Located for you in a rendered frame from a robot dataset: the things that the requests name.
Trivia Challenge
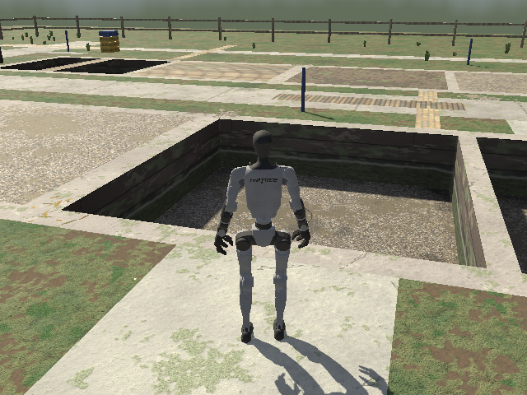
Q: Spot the robot left upper arm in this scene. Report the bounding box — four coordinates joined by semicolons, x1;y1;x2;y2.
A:
225;166;246;213

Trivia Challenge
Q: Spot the robot right forearm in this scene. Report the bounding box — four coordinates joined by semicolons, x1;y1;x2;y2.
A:
294;198;309;231

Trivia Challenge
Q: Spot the robot right upper arm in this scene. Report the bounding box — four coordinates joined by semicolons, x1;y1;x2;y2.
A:
280;165;302;211

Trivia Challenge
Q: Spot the robot left forearm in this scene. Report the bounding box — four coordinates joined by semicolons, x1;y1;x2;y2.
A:
217;200;233;237

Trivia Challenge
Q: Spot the left robot hand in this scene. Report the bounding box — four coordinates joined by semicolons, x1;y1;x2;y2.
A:
214;235;233;255

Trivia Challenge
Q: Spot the right robot hand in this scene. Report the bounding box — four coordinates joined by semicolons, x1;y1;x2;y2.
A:
291;229;310;249

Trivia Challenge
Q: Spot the left robot foot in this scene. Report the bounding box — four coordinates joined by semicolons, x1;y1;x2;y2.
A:
241;322;254;343

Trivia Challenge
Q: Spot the robot left thigh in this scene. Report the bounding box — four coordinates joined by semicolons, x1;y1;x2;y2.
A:
236;230;254;290

